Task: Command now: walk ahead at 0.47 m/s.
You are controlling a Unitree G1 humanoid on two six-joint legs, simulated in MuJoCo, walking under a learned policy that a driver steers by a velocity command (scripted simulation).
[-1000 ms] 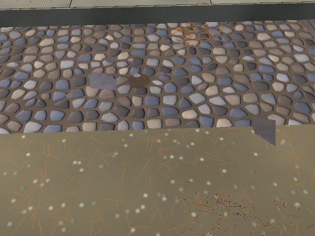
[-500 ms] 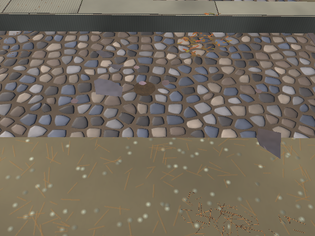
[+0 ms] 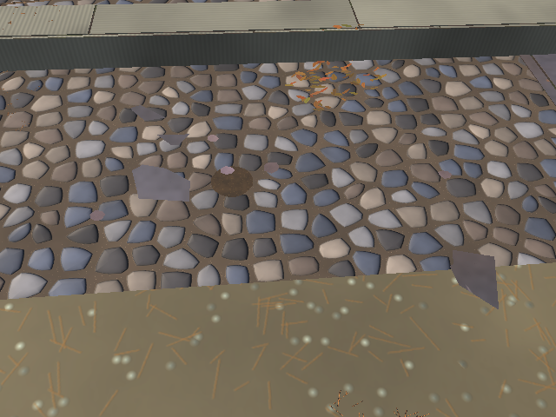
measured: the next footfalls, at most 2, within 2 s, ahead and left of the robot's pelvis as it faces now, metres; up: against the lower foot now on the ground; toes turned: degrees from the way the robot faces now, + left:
right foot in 0.18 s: +0.31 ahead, -0.14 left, +0.00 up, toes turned -3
left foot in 0.72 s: +0.62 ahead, +0.11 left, +0.00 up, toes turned +3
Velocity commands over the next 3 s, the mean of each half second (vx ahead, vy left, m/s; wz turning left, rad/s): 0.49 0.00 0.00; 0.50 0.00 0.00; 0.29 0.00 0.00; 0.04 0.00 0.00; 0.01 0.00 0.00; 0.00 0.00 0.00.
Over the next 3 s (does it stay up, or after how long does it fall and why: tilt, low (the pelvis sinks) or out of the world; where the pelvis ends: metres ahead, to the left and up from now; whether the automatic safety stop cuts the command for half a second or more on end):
stays up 0.87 0.01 -0.01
